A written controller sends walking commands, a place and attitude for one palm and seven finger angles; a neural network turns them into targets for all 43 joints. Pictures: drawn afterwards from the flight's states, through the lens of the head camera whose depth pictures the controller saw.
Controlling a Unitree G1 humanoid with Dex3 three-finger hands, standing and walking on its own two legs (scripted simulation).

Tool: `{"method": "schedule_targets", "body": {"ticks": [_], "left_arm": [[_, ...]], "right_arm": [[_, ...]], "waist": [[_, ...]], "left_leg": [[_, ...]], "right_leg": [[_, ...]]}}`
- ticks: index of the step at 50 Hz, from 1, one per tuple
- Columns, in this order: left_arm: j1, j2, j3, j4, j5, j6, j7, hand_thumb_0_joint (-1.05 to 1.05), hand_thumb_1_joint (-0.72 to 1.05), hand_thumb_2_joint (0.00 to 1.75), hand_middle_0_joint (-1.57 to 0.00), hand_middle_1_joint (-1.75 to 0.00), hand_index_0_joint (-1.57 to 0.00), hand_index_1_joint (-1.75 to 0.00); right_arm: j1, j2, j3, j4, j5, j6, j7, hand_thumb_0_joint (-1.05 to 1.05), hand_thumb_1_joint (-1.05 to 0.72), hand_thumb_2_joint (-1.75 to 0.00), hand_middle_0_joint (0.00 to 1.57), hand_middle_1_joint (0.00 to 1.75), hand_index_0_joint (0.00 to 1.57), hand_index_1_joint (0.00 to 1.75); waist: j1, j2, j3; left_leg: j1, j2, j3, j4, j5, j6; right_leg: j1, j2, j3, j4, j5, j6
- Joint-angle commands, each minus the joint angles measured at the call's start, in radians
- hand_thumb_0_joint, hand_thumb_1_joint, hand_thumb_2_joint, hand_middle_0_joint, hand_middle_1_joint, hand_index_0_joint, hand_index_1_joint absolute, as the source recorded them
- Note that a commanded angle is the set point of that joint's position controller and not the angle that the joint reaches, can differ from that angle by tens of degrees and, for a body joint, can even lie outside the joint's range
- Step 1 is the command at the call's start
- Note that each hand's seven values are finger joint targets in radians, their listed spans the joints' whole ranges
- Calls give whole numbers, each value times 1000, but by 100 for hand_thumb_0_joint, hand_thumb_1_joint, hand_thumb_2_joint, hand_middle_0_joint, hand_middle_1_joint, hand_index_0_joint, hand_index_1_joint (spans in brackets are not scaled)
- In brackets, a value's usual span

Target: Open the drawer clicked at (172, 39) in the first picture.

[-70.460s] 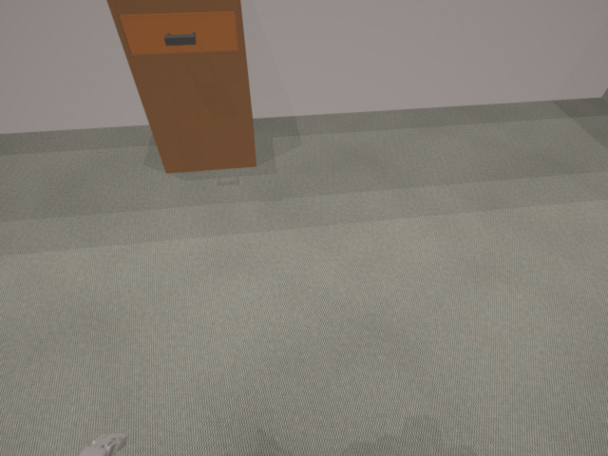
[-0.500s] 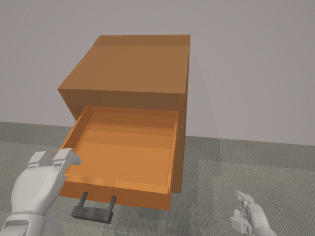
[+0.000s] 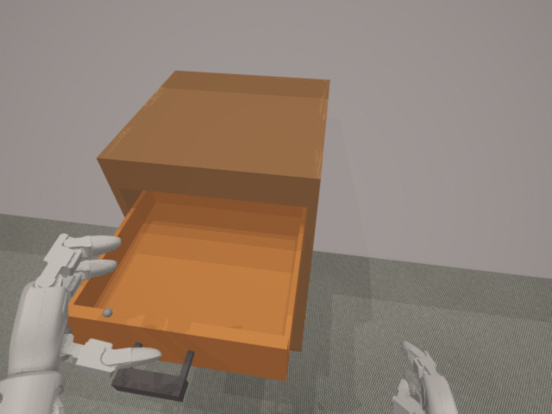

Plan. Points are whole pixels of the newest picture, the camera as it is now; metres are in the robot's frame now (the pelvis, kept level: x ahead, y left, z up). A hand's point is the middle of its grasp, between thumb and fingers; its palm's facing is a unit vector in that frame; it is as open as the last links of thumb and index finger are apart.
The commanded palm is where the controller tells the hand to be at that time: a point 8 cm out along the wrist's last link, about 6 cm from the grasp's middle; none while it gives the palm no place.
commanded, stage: draw the hand back to the body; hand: left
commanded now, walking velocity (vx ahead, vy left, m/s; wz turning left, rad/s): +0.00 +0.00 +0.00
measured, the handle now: (156, 368) +0.20 +0.23 -0.09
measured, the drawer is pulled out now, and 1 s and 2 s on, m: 0.30 0.30 0.30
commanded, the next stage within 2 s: step back with the hand held close in 0.74 s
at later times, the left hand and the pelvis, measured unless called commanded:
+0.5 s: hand (88, 294) +0.18 +0.23 +0.17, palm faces +0.40 -0.81 -0.43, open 9.0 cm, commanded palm +0.13 +0.27 +0.18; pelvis +0.00 -0.01 +0.00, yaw +0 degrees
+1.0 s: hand (87, 289) +0.19 +0.23 +0.17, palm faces +0.39 -0.79 -0.47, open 7.5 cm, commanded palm +0.12 +0.27 +0.18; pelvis -0.01 -0.01 +0.00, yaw +1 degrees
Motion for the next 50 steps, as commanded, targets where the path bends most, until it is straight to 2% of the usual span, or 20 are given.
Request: {"method": "schedule_targets", "body": {"ticks": [1,3,6,7,11,12,14,18,21,27,30,34,36,37,42,43,44,45,48,50], "left_arm": [[-63,162,160,-203,-32,-82,13,0,-1,51,-26,-88,-26,-88],[-44,147,161,-176,-44,-84,0,0,6,54,-26,-84,-26,-84],[-42,148,175,-198,-51,-94,-10,0,17,58,-25,-77,-25,-77],[-45,149,175,-203,-51,-97,-12,0,20,60,-25,-75,-25,-75],[-41,166,195,-225,-57,-103,-7,0,34,66,-24,-66,-24,-66],[-53,175,204,-232,-56,-103,-6,0,37,68,-24,-64,-24,-64],[-42,168,209,-209,-63,-102,-2,0,44,70,-23,-59,-23,-59],[-75,189,229,-240,-60,-110,5,0,58,76,-22,-50,-22,-50],[-60,183,234,-218,-65,-107,6,0,69,81,-22,-43,-22,-43],[-59,167,220,-192,-66,-102,-2,0,90,90,-20,-30,-20,-30],[-48,171,224,-198,-68,-106,-1,0,90,90,-20,-30,-20,-30],[-51,183,233,-228,-67,-108,4,0,90,90,-20,-30,-20,-30],[-51,184,231,-239,-65,-108,6,0,90,90,-20,-30,-20,-30],[-63,192,240,-239,-65,-104,6,0,90,90,-20,-30,-20,-30],[-69,181,228,-221,-64,-103,7,0,90,90,-20,-30,-20,-30],[-203,297,366,-305,-55,-155,21,0,90,90,-20,-30,-20,-30],[-112,223,314,-219,-45,-163,16,0,90,90,-20,-30,-20,-30],[-63,196,284,-196,-42,-157,14,0,90,90,-20,-30,-20,-30],[19,187,282,-204,-42,-166,13,0,90,90,-20,-30,-20,-30],[73,187,282,-234,-49,-168,11,0,90,90,-20,-30,-20,-30]], "right_arm": [[-151,-105,-44,-140,-7,-83,-4,0,-90,-90,20,30,20,30],[-159,-110,-51,-137,-4,-81,2,0,-90,-90,20,30,20,30],[-163,-109,-57,-135,-3,-79,10,0,-90,-90,20,30,20,30],[-168,-112,-58,-133,1,-81,13,0,-90,-90,20,30,20,30],[-167,-111,-64,-132,2,-83,13,0,-90,-90,20,30,20,30],[-174,-114,-66,-129,4,-83,12,0,-90,-90,20,30,20,30],[-170,-110,-66,-126,6,-79,8,0,-90,-90,20,30,20,30],[-171,-109,-66,-123,10,-84,6,0,-90,-90,20,30,20,30],[-171,-109,-69,-123,12,-83,5,0,-90,-90,20,30,20,30],[-183,-114,-74,-121,17,-78,9,0,-90,-90,20,30,20,30],[-180,-110,-72,-126,17,-76,11,0,-90,-90,20,30,20,30],[-179,-104,-69,-126,17,-76,11,0,-90,-90,20,30,20,30],[-177,-104,-69,-129,17,-78,12,0,-90,-90,20,30,20,30],[-188,-106,-69,-125,18,-78,10,0,-90,-90,20,30,20,30],[-185,-109,-70,-125,21,-77,9,0,-90,-90,20,30,20,30],[-135,-146,-71,-160,21,-47,1,0,-90,-90,20,30,20,30],[-141,-132,-73,-139,9,-30,-1,0,-90,-90,20,30,20,30],[-147,-134,-78,-153,12,-19,2,0,-90,-90,20,30,20,30],[-141,-131,-82,-169,19,3,12,0,-90,-90,20,30,20,30],[-146,-135,-87,-185,24,19,21,0,-90,-90,20,30,20,30]], "waist": [[2,41,-11],[0,-13,-21],[3,-8,-75],[0,37,-69],[1,-16,-111],[-2,8,-105],[-3,-27,-87],[-5,36,-86],[-3,-11,-88],[-5,3,-66],[-2,-32,-81],[-2,19,-99],[-2,8,-114],[-3,33,-90],[-7,5,-70],[-63,-49,47],[-73,-129,9],[-78,-168,-10],[-74,-100,-108],[-71,-76,-169]], "left_leg": [[-112,21,51,-105,304,6],[-110,26,54,-105,312,9],[-98,25,59,-102,334,11],[-97,21,61,-100,329,8],[-84,22,62,-95,342,14],[-84,21,63,-94,333,12],[-97,24,60,-100,311,14],[-88,21,61,-97,308,10],[-88,22,61,-94,312,15],[-93,22,65,-90,310,16],[-100,24,59,-93,302,18],[-94,23,59,-88,310,14],[-87,23,59,-85,320,14],[-92,22,60,-85,307,12],[-97,25,56,-86,283,14],[-170,29,5,-58,182,30],[-157,24,-10,-31,155,38],[-145,18,-5,2,167,38],[-132,20,18,19,231,38],[-142,40,10,-7,330,38]], "right_leg": [[73,-22,-33,-71,166,-20],[80,-23,-31,-74,186,-16],[101,-25,-27,-68,211,-13],[93,-24,-21,-75,204,-16],[105,-28,-24,-66,230,-11],[96,-26,-20,-74,220,-12],[89,-29,-24,-72,203,-10],[77,-34,-21,-73,196,-12],[78,-34,-22,-70,206,-8],[57,-36,-16,-77,207,-8],[67,-37,-22,-65,199,-7],[71,-40,-19,-60,205,-10],[73,-40,-22,-55,212,-8],[60,-39,-14,-69,201,-10],[42,-37,-19,-72,169,-9],[-56,-74,98,-124,204,-9],[-58,-97,106,-129,207,-16],[-61,-115,123,-132,236,-23],[-29,-152,113,-92,295,-36],[23,-135,85,-41,354,-26]]}}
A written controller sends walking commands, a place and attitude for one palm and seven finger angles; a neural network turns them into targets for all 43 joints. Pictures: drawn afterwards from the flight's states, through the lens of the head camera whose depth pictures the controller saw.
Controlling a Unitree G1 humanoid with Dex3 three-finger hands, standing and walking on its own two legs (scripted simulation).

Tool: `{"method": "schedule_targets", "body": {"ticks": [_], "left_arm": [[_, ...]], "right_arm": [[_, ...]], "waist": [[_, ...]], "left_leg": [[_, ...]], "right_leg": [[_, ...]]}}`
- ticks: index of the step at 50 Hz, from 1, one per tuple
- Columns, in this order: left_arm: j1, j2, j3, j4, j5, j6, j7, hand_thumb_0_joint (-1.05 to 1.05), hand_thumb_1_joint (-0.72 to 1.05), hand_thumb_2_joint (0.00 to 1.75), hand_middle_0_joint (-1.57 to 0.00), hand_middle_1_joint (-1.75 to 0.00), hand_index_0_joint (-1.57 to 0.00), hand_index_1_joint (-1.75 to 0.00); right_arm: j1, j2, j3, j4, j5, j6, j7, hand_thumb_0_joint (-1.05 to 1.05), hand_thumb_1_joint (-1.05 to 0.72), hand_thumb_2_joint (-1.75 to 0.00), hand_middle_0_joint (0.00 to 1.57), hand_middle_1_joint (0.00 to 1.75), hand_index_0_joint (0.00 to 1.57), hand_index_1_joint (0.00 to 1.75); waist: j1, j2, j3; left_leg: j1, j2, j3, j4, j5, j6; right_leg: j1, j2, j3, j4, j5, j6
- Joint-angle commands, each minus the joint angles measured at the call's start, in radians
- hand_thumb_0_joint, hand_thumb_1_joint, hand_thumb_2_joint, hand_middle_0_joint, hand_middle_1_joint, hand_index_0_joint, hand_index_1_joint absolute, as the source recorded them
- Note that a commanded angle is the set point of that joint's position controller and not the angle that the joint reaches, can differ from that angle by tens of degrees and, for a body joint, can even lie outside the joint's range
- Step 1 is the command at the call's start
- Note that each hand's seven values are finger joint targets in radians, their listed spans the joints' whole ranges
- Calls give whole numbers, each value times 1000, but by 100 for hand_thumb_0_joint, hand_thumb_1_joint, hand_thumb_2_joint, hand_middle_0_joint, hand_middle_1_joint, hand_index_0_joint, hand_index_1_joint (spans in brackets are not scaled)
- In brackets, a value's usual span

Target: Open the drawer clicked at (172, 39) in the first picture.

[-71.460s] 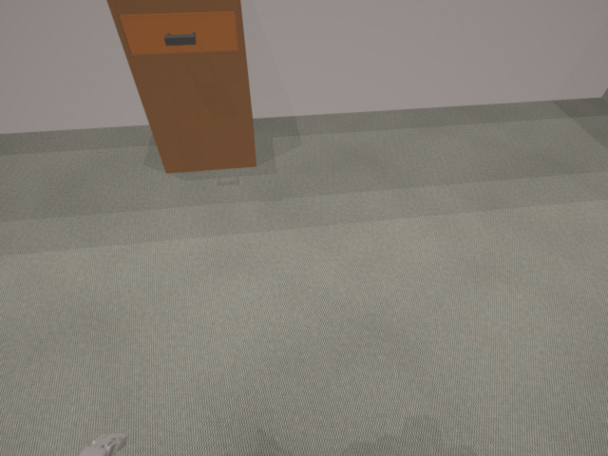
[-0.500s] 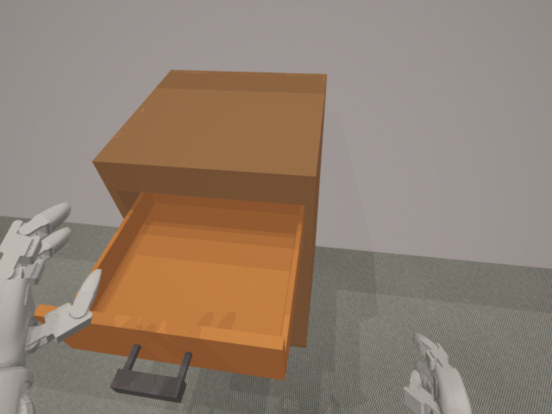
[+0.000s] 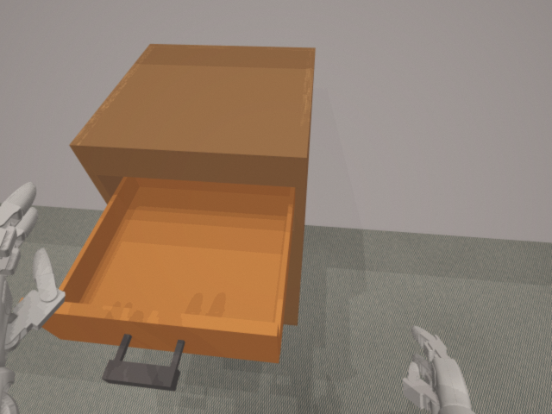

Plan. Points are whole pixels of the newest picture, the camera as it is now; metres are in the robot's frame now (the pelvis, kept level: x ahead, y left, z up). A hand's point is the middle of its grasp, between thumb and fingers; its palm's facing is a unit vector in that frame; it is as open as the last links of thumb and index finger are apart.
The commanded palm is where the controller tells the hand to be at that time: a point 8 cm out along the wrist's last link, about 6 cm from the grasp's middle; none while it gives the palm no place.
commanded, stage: step back with the hand held close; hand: left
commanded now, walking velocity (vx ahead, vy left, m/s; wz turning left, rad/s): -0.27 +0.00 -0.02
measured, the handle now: (147, 359) +0.21 +0.24 -0.09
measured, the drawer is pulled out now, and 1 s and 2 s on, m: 0.30 0.30 0.30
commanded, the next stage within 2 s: stop stepping back and stand still in 1.10 s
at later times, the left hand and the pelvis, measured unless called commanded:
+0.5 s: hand (21, 382) +0.12 +0.24 +0.16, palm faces +0.40 -0.82 -0.42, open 7.5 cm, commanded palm +0.06 +0.28 +0.18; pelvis -0.07 +0.00 -0.01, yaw +0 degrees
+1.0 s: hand out of the picture +0.01 +0.19 +0.16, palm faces +0.27 -0.84 -0.47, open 7.5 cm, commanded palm -0.06 +0.25 +0.18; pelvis -0.19 -0.03 +0.00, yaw -1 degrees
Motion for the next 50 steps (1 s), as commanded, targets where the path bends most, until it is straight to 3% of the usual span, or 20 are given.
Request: {"method": "schedule_targets", "body": {"ticks": [1,7,17,20,22,24,26,28,30,32,33,34,38,41,42,43,44,45,47,50], "left_arm": [[89,167,117,-220,-3,-65,16,0,90,90,-20,-30,-20,-30],[144,223,171,-338,-3,-77,35,0,90,90,-20,-30,-20,-30],[126,181,146,-322,12,-90,69,0,90,90,-20,-30,-20,-30],[103,145,97,-300,5,-92,71,0,90,90,-20,-30,-20,-30],[48,169,90,-310,3,-83,75,0,90,90,-20,-30,-20,-30],[27,174,90,-249,-18,-79,47,0,90,90,-20,-30,-20,-30],[31,188,103,-261,-18,-73,43,0,90,90,-20,-30,-20,-30],[58,195,125,-259,-13,-62,46,0,90,90,-20,-30,-20,-30],[72,192,123,-272,-16,-66,47,0,90,90,-20,-30,-20,-30],[59,221,148,-331,4,-87,59,0,90,90,-20,-30,-20,-30],[82,215,152,-333,-8,-90,59,0,90,90,-20,-30,-20,-30],[83,214,153,-333,-13,-96,53,0,90,90,-20,-30,-20,-30],[92,177,116,-361,-18,-79,55,0,90,90,-20,-30,-20,-30],[83,185,126,-317,-26,-80,34,0,90,90,-20,-30,-20,-30],[81,191,130,-288,-19,-78,30,0,90,90,-20,-30,-20,-30],[33,217,134,-278,-20,-85,27,0,90,90,-20,-30,-20,-30],[35,219,131,-240,-28,-79,27,0,90,90,-20,-30,-20,-30],[50,209,118,-247,-31,-71,26,0,90,90,-20,-30,-20,-30],[135,201,153,-199,-24,-75,25,0,90,90,-20,-30,-20,-30],[163,198,152,-255,-17,-81,35,0,90,90,-20,-30,-20,-30]], "right_arm": [[-93,-100,-53,-180,6,-16,-2,0,-90,-90,20,30,20,30],[-100,-94,-68,-208,-4,-4,-10,0,-90,-90,20,30,20,30],[-52,-99,-68,-184,-52,-43,-20,0,-90,-90,20,30,20,30],[-13,-111,-62,-155,-45,-51,-19,0,-90,-90,20,30,20,30],[-8,-116,-61,-151,-39,-40,-23,0,-90,-90,20,30,20,30],[-17,-102,-66,-151,-1,-40,-3,0,-90,-90,20,30,20,30],[-44,-89,-60,-156,5,-26,1,0,-90,-90,20,30,20,30],[-70,-62,-36,-171,0,-19,-5,0,-90,-90,20,30,20,30],[-80,-77,-30,-169,-3,-11,-16,0,-90,-90,20,30,20,30],[-106,-101,-55,-178,-18,-24,-22,0,-90,-90,20,30,20,30],[-83,-88,-58,-170,-20,-37,-13,0,-90,-90,20,30,20,30],[-78,-88,-62,-168,-25,-48,-10,0,-90,-90,20,30,20,30],[-58,-108,-71,-138,-16,-75,1,0,-90,-90,20,30,20,30],[-78,-127,-68,-131,2,-77,18,0,-90,-90,20,30,20,30],[-81,-127,-67,-125,2,-71,19,0,-90,-90,20,30,20,30],[-87,-113,-64,-130,9,-66,20,0,-90,-90,20,30,20,30],[-77,-96,-71,-136,21,-60,21,0,-90,-90,20,30,20,30],[-87,-100,-89,-135,28,-54,25,0,-90,-90,20,30,20,30],[-107,-66,-68,-132,10,-32,23,0,-90,-90,20,30,20,30],[-144,-34,-31,-162,2,5,2,0,-90,-90,20,30,20,30]], "waist": [[-18,-77,-205],[-16,-7,-256],[-21,159,-104],[-33,104,-88],[-56,-26,-102],[-47,-190,-166],[-26,-263,-132],[-32,-252,-102],[-40,-100,-62],[-21,191,-89],[-22,156,-134],[-21,147,-160],[-16,122,-159],[-11,91,-145],[-17,28,-114],[-27,-137,-92],[-30,-305,-125],[-8,-330,-163],[-17,-232,-196],[-18,-219,-168]], "left_leg": [[-32,42,18,-35,369,48],[-90,69,-20,-14,565,26],[-332,200,-114,-149,372,86],[-268,176,-109,-37,347,84],[-200,95,-59,107,327,39],[-129,-30,31,288,-31,14],[-127,-25,20,389,-138,25],[-101,6,17,197,-106,34],[-92,42,21,-147,17,43],[-188,285,-230,-219,256,130],[-169,298,-174,-189,406,152],[-261,307,-166,-218,288,159],[-69,260,-67,-63,599,129],[-113,232,-47,-2,426,94],[-168,190,-3,40,292,70],[-220,112,56,142,99,35],[-262,-8,98,335,-110,-3],[-258,-40,37,569,-177,2],[-312,-21,18,647,-157,-12],[-231,-11,70,376,-161,-8]], "right_leg": [[143,-134,88,-15,365,-9],[183,-115,54,72,479,-16],[93,-30,15,253,-114,8],[64,-61,54,105,-16,-7],[24,-158,180,-8,378,-61],[-69,-327,328,-137,235,-132],[-131,-353,299,-190,27,-152],[-140,-291,206,-141,26,-114],[-113,-173,117,-12,-9,-30],[-82,-51,34,264,-121,27],[-91,-30,44,360,-226,25],[-33,-37,56,448,-296,22],[-68,-38,23,218,-160,29],[29,-63,18,7,47,27],[43,-99,39,-48,172,15],[8,-203,152,-100,318,-24],[-30,-367,359,-169,365,-115],[-30,-417,363,-185,387,-160],[-6,-374,269,-130,347,-178],[-21,-268,160,-114,322,-117]]}}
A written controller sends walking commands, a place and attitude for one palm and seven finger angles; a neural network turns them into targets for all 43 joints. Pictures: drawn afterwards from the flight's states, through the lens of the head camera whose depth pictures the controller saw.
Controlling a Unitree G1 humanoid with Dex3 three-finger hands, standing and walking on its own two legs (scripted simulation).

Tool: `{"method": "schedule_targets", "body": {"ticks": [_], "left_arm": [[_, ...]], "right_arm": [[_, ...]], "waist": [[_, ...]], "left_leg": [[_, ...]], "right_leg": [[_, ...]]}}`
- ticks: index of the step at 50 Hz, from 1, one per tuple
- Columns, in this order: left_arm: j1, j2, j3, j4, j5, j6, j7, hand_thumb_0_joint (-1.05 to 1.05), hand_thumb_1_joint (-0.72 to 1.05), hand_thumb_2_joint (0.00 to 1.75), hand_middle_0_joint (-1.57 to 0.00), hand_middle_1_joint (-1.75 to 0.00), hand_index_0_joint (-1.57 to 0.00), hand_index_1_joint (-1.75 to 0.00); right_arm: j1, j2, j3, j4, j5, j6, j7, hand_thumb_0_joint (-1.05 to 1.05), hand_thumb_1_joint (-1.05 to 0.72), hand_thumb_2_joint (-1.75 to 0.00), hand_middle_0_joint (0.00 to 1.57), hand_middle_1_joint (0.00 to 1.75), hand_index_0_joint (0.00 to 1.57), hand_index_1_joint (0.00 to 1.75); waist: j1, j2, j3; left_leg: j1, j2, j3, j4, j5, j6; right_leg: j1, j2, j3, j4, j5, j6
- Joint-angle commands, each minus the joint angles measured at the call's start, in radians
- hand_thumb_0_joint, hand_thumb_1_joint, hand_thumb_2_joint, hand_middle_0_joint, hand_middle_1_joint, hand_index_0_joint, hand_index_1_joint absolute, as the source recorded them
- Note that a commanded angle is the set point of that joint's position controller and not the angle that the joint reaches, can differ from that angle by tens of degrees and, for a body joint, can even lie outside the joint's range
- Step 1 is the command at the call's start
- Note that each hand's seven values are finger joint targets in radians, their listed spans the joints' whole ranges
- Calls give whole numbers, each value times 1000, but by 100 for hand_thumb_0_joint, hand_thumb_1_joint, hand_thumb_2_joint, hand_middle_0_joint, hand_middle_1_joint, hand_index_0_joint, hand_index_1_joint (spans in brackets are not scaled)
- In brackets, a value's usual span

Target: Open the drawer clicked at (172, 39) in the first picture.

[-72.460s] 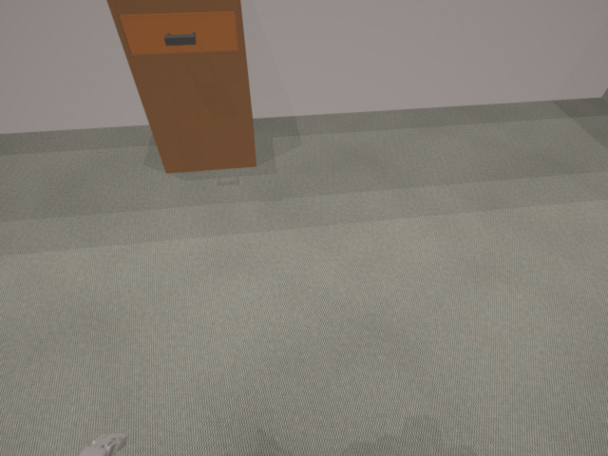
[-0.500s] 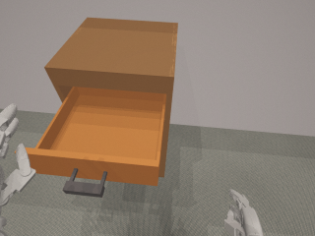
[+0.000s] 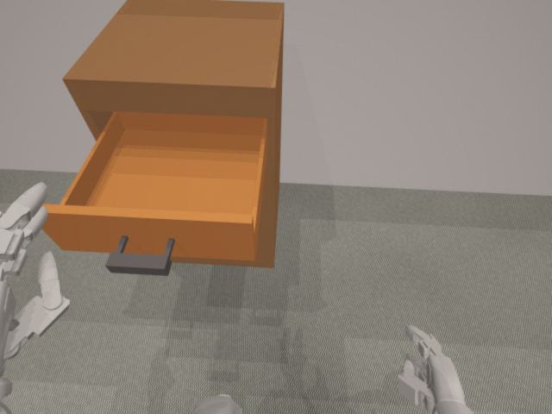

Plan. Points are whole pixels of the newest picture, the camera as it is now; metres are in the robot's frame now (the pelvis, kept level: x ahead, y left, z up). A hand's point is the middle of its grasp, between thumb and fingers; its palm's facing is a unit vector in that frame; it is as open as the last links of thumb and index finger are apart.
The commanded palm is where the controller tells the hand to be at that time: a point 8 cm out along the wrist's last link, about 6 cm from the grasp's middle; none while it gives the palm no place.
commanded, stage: step back with the hand held close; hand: left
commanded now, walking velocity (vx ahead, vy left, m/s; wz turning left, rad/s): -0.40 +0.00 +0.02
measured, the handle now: (143, 253) +0.40 +0.28 -0.09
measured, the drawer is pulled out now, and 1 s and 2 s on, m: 0.30 0.30 0.30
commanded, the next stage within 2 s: stop stepping back and stand still in 0.10 s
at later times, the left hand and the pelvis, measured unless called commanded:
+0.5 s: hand out of the picture +0.06 +0.18 +0.16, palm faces +0.34 -0.82 -0.46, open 7.5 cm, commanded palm -0.01 +0.23 +0.18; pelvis -0.14 -0.05 +0.00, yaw +0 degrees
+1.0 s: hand out of the picture +0.01 +0.15 +0.15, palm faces +0.38 -0.81 -0.45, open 7.5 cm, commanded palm -0.05 +0.20 +0.18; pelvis -0.18 -0.09 +0.00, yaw +2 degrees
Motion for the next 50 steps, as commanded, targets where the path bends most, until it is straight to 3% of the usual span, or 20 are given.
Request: {"method": "schedule_targets", "body": {"ticks": [1,4,6,8,12,16,17,18,19,22,28,30,32,33,35,41,43,44,47,50], "left_arm": [[76,166,169,-217,2,-54,46,0,90,90,-20,-30,-20,-30],[57,173,151,-304,-2,-61,53,0,90,90,-20,-30,-20,-30],[19,189,147,-357,10,-87,55,0,90,90,-20,-30,-20,-30],[68,180,163,-331,-8,-85,53,0,90,90,-20,-30,-20,-30],[64,162,172,-370,-11,-62,53,0,90,90,-20,-30,-20,-30],[23,156,156,-222,-1,-36,58,0,90,90,-20,-30,-20,-30],[12,164,156,-187,8,-30,55,0,90,90,-20,-30,-20,-30],[-34,194,157,-189,6,-22,52,0,90,90,-20,-30,-20,-30],[-88,230,189,-184,-1,-24,55,0,90,90,-20,-30,-20,-30],[-41,174,155,-139,-5,-20,24,0,90,90,-20,-30,-20,-30],[29,168,130,-237,19,-35,55,0,90,90,-20,-30,-20,-30],[48,164,129,-271,25,-45,68,0,90,90,-20,-30,-20,-30],[35,168,129,-316,25,-71,65,0,90,90,-20,-30,-20,-30],[22,199,148,-325,40,-70,63,0,90,90,-20,-30,-20,-30],[72,200,176,-253,24,-53,55,0,90,90,-20,-30,-20,-30],[-6,162,151,-59,20,-38,40,0,90,90,-20,-30,-20,-30],[-58,187,153,-85,8,-41,29,0,90,90,-20,-30,-20,-30],[-89,209,186,-98,2,-59,26,0,90,90,-20,-30,-20,-30],[-57,157,133,-188,10,-67,12,0,90,90,-20,-30,-20,-30],[-8,165,125,-242,10,-78,30,0,90,90,-20,-30,-20,-30]], "right_arm": [[-108,-68,-5,-188,-13,-20,-35,0,-90,-90,20,30,20,30],[-46,-105,-16,-164,-23,-20,-45,0,-90,-90,20,30,20,30],[-45,-147,-50,-177,-27,-44,-42,0,-90,-90,20,30,20,30],[-25,-142,-77,-163,-18,-78,-25,0,-90,-90,20,30,20,30],[-3,-119,-69,-138,-12,-100,-14,0,-90,-90,20,30,20,30],[-23,-135,-38,-156,13,-87,-12,0,-90,-90,20,30,20,30],[-13,-126,-40,-153,12,-72,-14,0,-90,-90,20,30,20,30],[-51,-126,-40,-165,12,-60,-13,0,-90,-90,20,30,20,30],[-54,-129,-42,-146,2,-60,-20,0,-90,-90,20,30,20,30],[-32,-120,-43,-128,-6,-28,-17,0,-90,-90,20,30,20,30],[-36,-111,-20,-149,-16,-75,-38,0,-90,-90,20,30,20,30],[16,-128,-18,-149,-28,-98,-39,0,-90,-90,20,30,20,30],[15,-154,-38,-182,-37,-109,-38,0,-90,-90,20,30,20,30],[16,-149,-43,-175,-32,-111,-31,0,-90,-90,20,30,20,30],[34,-129,-43,-132,-12,-109,-21,0,-90,-90,20,30,20,30],[-6,-164,-42,-112,-9,-74,-34,0,-90,-90,20,30,20,30],[-41,-164,-64,-142,4,-53,-24,0,-90,-90,20,30,20,30],[-21,-166,-68,-123,-12,-53,-19,0,-90,-90,20,30,20,30],[0,-140,-58,-121,-12,-27,-1,0,-90,-90,20,30,20,30],[-19,-121,-36,-147,-19,-41,-15,0,-90,-90,20,30,20,30]], "waist": [[16,-118,-177],[-14,15,-193],[9,274,-185],[12,273,-208],[-2,261,-187],[5,135,-60],[-3,-14,-37],[-5,-184,-27],[-3,-250,-8],[-29,-151,-65],[5,-128,-150],[-9,6,-163],[3,354,-116],[-3,359,-90],[-17,270,-69],[14,46,23],[6,-294,-31],[-6,-216,-30],[-23,-42,-92],[-8,-89,-104]], "left_leg": [[100,8,18,-234,-48,15],[211,25,34,-678,163,29],[207,301,-242,-694,464,125],[294,391,-198,-645,747,174],[308,290,-70,-582,669,158],[21,178,-21,-542,-93,85],[30,83,43,-370,-116,52],[12,0,35,-97,-100,31],[23,-5,-13,103,-54,30],[73,4,-7,225,113,18],[213,-8,94,-436,-57,83],[268,-1,86,-703,-24,107],[281,208,-215,-850,-42,175],[318,289,-258,-801,69,207],[270,287,-237,-777,66,223],[-22,153,-36,-490,-2,132],[-145,-13,22,6,-82,70],[-135,6,-24,145,-10,56],[0,36,-17,106,130,41],[97,23,43,-127,132,48]], "right_leg": [[97,-218,162,-171,279,-68],[150,-149,118,-74,184,6],[45,-37,48,147,-31,66],[-101,28,48,422,-311,64],[-95,15,32,413,-271,80],[208,-14,-8,-40,-127,80],[155,-80,79,-157,-164,51],[13,-259,373,-332,-402,-27],[-98,-369,466,-406,-455,-82],[-185,-267,289,-339,-517,-26],[30,-241,219,-332,-440,-30],[118,-182,176,-215,-388,-14],[47,5,14,176,-234,30],[-97,25,-52,332,-285,56],[-167,17,-17,498,-274,60],[253,-18,-14,-72,-136,46],[228,-345,563,-333,-293,-79],[180,-370,554,-348,-210,-104],[39,-270,351,-350,-324,-23],[47,-251,228,-381,-243,-24]]}}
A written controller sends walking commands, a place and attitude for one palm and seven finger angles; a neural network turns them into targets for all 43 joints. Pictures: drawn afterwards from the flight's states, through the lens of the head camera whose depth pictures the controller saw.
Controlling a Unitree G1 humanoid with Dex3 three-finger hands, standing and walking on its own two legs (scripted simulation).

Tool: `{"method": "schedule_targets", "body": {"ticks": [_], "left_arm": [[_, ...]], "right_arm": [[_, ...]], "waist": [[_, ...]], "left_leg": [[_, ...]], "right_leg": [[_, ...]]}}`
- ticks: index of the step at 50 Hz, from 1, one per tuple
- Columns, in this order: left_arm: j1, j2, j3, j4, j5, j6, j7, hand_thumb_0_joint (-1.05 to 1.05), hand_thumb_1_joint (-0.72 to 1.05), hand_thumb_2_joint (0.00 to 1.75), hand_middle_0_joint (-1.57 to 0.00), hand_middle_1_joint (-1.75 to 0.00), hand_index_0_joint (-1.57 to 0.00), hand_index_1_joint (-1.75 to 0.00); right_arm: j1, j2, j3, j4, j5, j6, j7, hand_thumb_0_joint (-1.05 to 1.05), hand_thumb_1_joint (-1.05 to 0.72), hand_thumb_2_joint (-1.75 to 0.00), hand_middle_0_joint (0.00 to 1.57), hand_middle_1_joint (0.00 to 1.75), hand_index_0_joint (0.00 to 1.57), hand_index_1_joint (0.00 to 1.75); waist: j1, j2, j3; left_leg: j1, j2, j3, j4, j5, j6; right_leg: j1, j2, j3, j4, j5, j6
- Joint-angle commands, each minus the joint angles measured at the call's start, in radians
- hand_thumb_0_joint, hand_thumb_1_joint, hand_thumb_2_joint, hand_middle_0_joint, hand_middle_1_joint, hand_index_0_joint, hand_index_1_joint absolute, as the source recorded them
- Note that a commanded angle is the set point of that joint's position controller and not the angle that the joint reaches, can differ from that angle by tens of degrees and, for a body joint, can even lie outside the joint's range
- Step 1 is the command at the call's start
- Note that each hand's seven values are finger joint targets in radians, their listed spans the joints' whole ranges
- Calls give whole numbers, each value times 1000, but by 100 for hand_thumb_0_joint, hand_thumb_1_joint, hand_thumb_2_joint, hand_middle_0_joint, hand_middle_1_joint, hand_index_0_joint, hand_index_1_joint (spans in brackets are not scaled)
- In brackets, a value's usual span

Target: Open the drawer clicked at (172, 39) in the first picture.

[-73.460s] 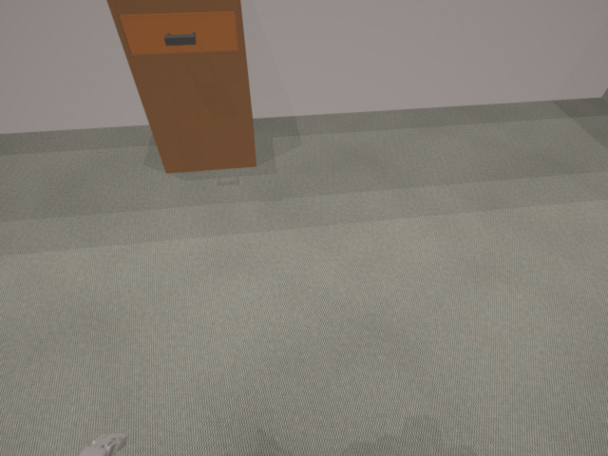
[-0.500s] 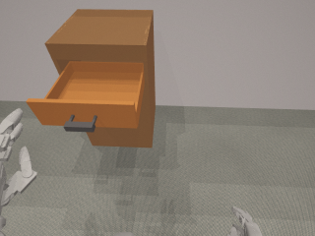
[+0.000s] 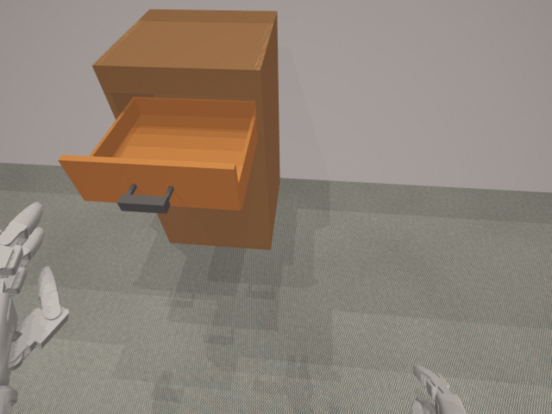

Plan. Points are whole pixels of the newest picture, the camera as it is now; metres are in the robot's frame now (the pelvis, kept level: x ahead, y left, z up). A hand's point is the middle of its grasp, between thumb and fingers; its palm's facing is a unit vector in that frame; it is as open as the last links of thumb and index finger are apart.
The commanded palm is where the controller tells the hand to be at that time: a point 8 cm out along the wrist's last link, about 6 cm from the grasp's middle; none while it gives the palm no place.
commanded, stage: stop stepping back and stand still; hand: left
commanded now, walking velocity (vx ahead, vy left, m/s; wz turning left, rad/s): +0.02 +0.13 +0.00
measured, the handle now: (147, 196) +0.59 +0.34 -0.09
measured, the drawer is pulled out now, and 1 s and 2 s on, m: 0.30 0.30 0.30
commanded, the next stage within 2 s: let the arm hang, fingers relaxed in 0.10 s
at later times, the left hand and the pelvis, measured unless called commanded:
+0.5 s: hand out of the picture +0.08 +0.22 -0.16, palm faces -0.02 -0.98 -0.19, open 7.4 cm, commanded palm none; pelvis +0.01 +0.03 +0.00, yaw +1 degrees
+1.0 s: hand out of the picture -0.01 +0.24 -0.16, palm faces +0.00 -0.97 -0.25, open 7.4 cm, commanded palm none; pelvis +0.01 +0.05 +0.01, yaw -1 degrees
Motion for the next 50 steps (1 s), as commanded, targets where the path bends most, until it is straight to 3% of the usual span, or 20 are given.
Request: {"method": "schedule_targets", "body": {"ticks": [1,3,5,6,8,9,10,11,12,13,15,16,17,20,21,25,29,38,44,50], "left_arm": [[13,233,131,-328,3,-85,41,0,90,90,-20,-30,-20,-30],[45,237,137,-322,8,-74,58,0,90,90,-20,-30,-20,-30],[48,222,125,-302,7,-62,67,0,90,90,-20,-30,-20,-30],[34,215,115,-299,6,-63,66,0,90,90,-20,-30,-20,-30],[12,214,116,-284,3,-71,62,0,90,90,-20,-30,-20,-30],[7,220,130,-264,0,-73,62,0,90,90,-20,-30,-20,-30],[-79,89,-238,558,100,87,-89,0,90,90,-20,-30,-20,-30],[-64,84,-208,583,78,172,-109,0,90,90,-20,-30,-20,-30],[-58,71,-205,596,82,193,-114,0,90,90,-20,-30,-20,-30],[-114,63,-208,624,73,191,-112,0,90,90,-20,-30,-20,-30],[-198,102,-221,713,69,191,-114,0,90,90,-20,-30,-20,-30],[-231,114,-226,773,66,193,-112,0,90,90,-20,-30,-20,-30],[-272,127,-229,839,65,198,-108,0,90,90,-20,-30,-20,-30],[-340,110,-260,1019,51,222,-102,0,90,90,-20,-30,-20,-30],[-351,105,-269,1076,50,229,-102,0,90,90,-20,-30,-20,-30],[-324,77,-297,1275,45,229,-107,0,90,90,-20,-30,-20,-30],[-297,41,-304,1413,43,219,-105,0,90,90,-20,-30,-20,-30],[-245,-13,-324,1582,39,208,-91,0,90,90,-20,-30,-20,-30],[-244,-22,-324,1620,39,211,-84,0,90,90,-20,-30,-20,-30],[-260,-24,-317,1624,39,207,-80,0,90,90,-20,-30,-20,-30]], "right_arm": [[-107,-99,-30,-208,-10,-71,-29,0,-90,-90,20,30,20,30],[-111,-88,-19,-214,-12,-75,-41,0,-90,-90,20,30,20,30],[-85,-89,-14,-216,-12,-74,-43,0,-90,-90,20,30,20,30],[-76,-99,-17,-223,-9,-73,-43,0,-90,-90,20,30,20,30],[-81,-120,-21,-243,-5,-69,-44,0,-90,-90,20,30,20,30],[-85,-131,-25,-246,-1,-67,-41,0,-90,-90,20,30,20,30],[-67,-328,-88,-2,-21,-102,58,0,-90,-90,20,30,20,30],[-26,-266,-75,-21,-12,-43,54,0,-90,-90,20,30,20,30],[-16,-216,-61,-23,-4,-28,47,0,-90,-90,20,30,20,30],[15,-189,-47,-13,-3,-12,49,0,-90,-90,20,30,20,30],[10,-200,-36,-14,-2,8,44,0,-90,-90,20,30,20,30],[-3,-217,-36,-4,-5,16,40,0,-90,-90,20,30,20,30],[-19,-225,-41,4,-9,23,39,0,-90,-90,20,30,20,30],[-63,-209,-14,54,-22,49,31,0,-90,-90,20,30,20,30],[-74,-195,-5,72,-24,55,30,0,-90,-90,20,30,20,30],[-44,-154,12,151,-19,73,27,0,-90,-90,20,30,20,30],[8,-126,12,229,-15,78,19,0,-90,-90,20,30,20,30],[112,-81,9,359,-9,75,5,0,-90,-90,20,30,20,30],[139,-64,6,409,-11,75,2,0,-90,-90,20,30,20,30],[143,-44,7,436,-12,66,2,0,-90,-90,20,30,20,30]], "waist": [[-10,-134,-74],[6,-116,-75],[-4,-85,-70],[-10,-38,-61],[-7,44,-37],[-3,48,-34],[-39,70,2],[-4,-13,-108],[-10,-15,-157],[-2,-97,-189],[0,-251,-183],[3,-272,-171],[1,-228,-143],[10,36,-19],[17,79,14],[20,125,-10],[14,128,-15],[3,-13,59],[5,-29,100],[9,-12,76]], "left_leg": [[76,-2,50,-237,1,11],[126,-16,78,-409,-25,23],[215,-25,78,-550,20,32],[247,-9,50,-604,24,38],[222,93,-75,-711,3,71],[190,139,-141,-712,35,85],[83,163,-190,-520,341,84],[114,161,-153,-495,372,67],[170,127,-95,-446,400,35],[162,109,-113,-422,399,34],[166,68,-77,-409,419,26],[169,60,-82,-422,414,23],[192,58,-82,-446,439,21],[165,109,-135,-567,430,42],[127,112,-144,-608,359,46],[145,92,-127,-682,72,34],[195,96,-119,-718,3,29],[240,114,-111,-737,67,37],[224,116,-114,-760,29,40],[243,117,-98,-756,120,37]], "right_leg": [[20,-282,302,-375,-226,19],[61,-278,291,-364,-215,17],[49,-257,271,-342,-230,25],[41,-242,262,-310,-229,35],[73,-159,218,-188,-124,76],[91,-119,190,-133,-50,95],[5,-158,99,59,257,81],[84,-155,169,6,245,70],[82,-166,168,-3,266,64],[84,-175,141,13,254,42],[153,-196,158,17,441,19],[167,-205,168,15,486,6],[140,-199,163,28,473,-2],[100,-130,152,-18,190,43],[121,-112,147,-43,95,56],[167,-114,168,-138,-22,50],[155,-115,159,-183,-25,46],[111,-121,145,-201,14,44],[94,-116,150,-195,-11,46],[117,-117,153,-176,47,46]]}}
